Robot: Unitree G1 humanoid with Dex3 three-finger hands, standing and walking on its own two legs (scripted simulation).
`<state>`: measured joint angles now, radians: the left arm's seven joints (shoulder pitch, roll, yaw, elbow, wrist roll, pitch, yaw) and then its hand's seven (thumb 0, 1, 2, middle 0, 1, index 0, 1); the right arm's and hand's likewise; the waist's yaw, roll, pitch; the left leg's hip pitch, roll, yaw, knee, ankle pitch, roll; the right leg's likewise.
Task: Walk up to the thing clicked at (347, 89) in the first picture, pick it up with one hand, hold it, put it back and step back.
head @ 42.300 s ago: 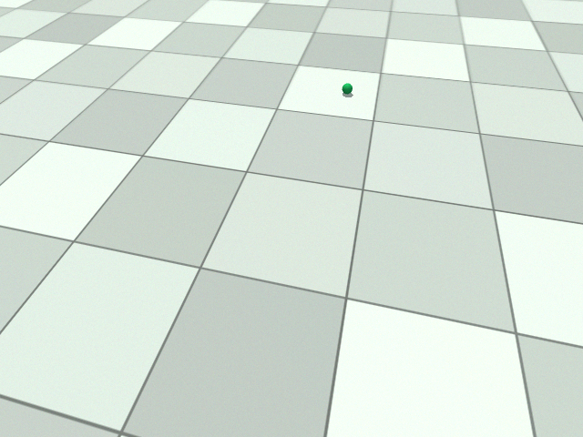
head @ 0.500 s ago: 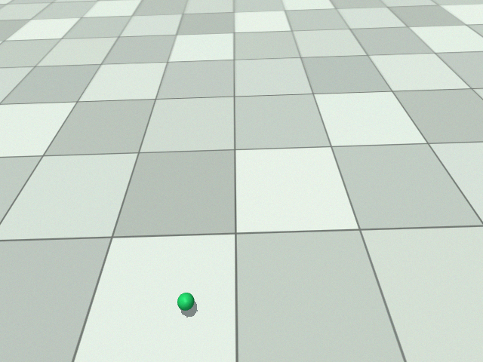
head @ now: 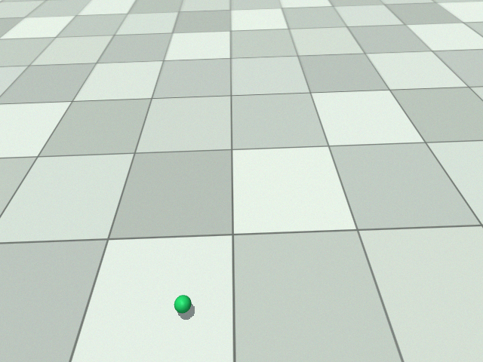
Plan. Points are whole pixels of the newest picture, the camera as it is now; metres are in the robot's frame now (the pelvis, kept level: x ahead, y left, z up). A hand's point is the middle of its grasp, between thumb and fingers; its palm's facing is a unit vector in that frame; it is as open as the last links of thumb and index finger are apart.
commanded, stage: stand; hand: left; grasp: from above
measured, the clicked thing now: (182, 304) +0.45 +0.28 -0.75
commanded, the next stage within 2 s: step back in 0.62 s
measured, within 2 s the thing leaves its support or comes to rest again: neither
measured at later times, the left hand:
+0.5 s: hand out of the picture +0.06 +0.24 -0.16, palm faces +0.00 -0.94 -0.34, open 7.4 cm
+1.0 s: hand out of the picture +0.10 +0.31 -0.18, palm faces +0.00 -0.93 -0.37, open 7.4 cm
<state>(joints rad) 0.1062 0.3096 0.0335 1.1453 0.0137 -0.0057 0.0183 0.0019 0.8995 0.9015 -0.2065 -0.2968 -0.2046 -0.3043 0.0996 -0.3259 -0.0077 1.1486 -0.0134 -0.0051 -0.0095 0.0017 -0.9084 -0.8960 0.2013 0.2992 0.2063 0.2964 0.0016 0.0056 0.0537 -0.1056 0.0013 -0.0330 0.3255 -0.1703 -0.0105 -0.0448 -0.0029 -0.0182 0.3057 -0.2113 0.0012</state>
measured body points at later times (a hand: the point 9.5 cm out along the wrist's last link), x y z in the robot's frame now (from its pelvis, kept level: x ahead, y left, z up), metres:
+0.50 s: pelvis +0.00 +0.00 +0.00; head +0.01 +0.00 +0.45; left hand +0.06 +0.29 -0.14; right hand +0.07 -0.30 -0.14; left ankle +0.01 +0.13 -0.75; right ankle -0.03 -0.12 -0.75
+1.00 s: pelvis -0.04 +0.04 -0.03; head +0.03 +0.07 +0.42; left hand +0.10 +0.36 -0.16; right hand +0.03 -0.28 -0.14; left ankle -0.05 +0.14 -0.75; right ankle -0.04 -0.11 -0.73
